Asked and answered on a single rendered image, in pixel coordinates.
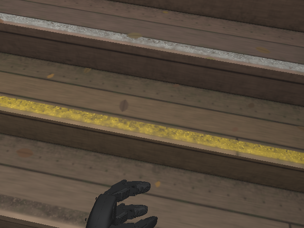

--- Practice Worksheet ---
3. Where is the robot left hand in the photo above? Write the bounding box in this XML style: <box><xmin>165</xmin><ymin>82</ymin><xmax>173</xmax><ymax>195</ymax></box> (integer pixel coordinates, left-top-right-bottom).
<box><xmin>85</xmin><ymin>180</ymin><xmax>158</xmax><ymax>228</ymax></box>

